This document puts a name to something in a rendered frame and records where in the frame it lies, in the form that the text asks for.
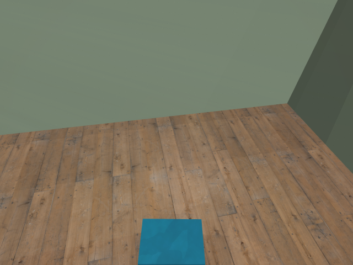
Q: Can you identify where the carton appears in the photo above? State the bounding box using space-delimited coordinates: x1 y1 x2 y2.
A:
138 219 205 265

